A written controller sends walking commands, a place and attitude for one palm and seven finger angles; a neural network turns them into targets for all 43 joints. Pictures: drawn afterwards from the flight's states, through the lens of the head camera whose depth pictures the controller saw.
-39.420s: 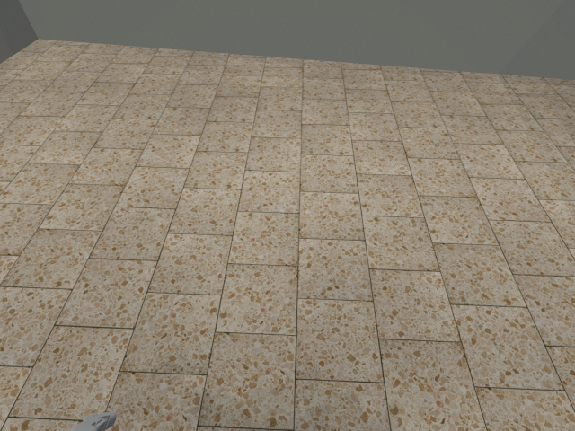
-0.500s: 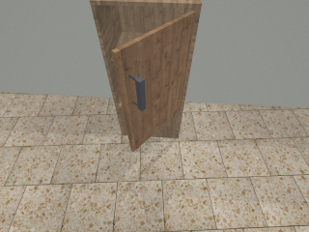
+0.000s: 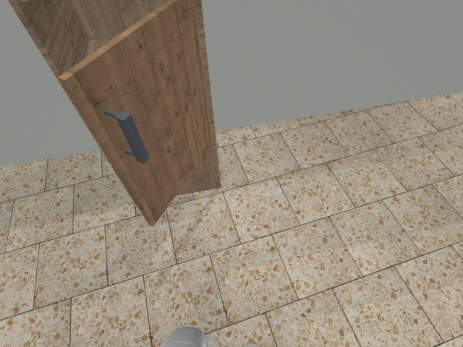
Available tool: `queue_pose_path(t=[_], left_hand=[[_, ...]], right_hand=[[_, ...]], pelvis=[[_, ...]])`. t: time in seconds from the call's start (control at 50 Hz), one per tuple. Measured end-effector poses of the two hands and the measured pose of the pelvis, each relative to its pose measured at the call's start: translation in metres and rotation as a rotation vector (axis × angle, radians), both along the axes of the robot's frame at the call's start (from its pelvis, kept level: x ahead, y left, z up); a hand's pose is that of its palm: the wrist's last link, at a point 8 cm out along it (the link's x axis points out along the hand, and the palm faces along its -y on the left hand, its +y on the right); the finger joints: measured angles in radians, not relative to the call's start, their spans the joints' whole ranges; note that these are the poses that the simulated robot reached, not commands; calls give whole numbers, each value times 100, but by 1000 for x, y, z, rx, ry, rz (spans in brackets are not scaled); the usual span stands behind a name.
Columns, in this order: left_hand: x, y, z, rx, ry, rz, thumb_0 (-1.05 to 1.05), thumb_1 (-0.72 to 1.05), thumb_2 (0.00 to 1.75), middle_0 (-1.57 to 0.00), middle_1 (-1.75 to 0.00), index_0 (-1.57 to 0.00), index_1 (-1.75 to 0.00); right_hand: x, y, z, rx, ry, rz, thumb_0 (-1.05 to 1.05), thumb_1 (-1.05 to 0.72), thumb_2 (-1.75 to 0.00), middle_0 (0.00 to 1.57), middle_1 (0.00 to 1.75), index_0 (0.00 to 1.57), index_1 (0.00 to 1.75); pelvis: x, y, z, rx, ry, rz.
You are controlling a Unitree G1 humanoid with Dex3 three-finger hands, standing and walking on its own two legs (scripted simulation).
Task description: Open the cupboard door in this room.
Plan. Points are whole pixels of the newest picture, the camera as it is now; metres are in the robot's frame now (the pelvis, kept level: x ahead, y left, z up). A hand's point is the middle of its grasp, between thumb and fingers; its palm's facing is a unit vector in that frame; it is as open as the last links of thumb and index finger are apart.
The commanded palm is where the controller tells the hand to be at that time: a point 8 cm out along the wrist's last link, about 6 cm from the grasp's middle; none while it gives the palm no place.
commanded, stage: walk to a spot facing it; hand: left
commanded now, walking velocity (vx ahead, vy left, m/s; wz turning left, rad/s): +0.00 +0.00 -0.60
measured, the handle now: (127, 136) +0.52 +0.28 +0.01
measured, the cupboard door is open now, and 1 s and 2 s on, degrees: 51 51 51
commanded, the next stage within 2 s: none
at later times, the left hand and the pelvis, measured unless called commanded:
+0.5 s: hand (160, 328) +0.16 +0.16 -0.16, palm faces -0.28 -0.92 -0.29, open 7.4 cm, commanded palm none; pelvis +0.01 -0.02 -0.01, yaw -17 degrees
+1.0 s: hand (211, 295) +0.23 +0.07 -0.16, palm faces -0.55 -0.79 -0.26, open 7.4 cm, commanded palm none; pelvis +0.02 -0.05 -0.01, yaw -36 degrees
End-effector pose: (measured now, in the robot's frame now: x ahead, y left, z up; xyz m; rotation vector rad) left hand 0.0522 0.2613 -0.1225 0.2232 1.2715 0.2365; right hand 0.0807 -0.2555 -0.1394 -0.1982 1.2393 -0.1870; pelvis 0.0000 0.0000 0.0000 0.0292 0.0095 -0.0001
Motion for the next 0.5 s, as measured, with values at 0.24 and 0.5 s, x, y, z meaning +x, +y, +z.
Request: queue_pose_path(t=[0.24,0.5], left_hand=[[59,0,-18,-71,-20,-154,0,91,90,-20,-30,-20,-30],[118,-51,-6,-13,-69,-370,0,91,90,-20,-30,-20,-30]], right_hand=[[-11,10,17,-53,-85,-63,1,-91,-90,20,30,20,30],[-96,-33,-8,-24,58,-304,1,-91,-90,20,30,20,30]], pelvis=[[7,12,-4,-34,18,-144],[9,-17,-11,-25,0,-302]])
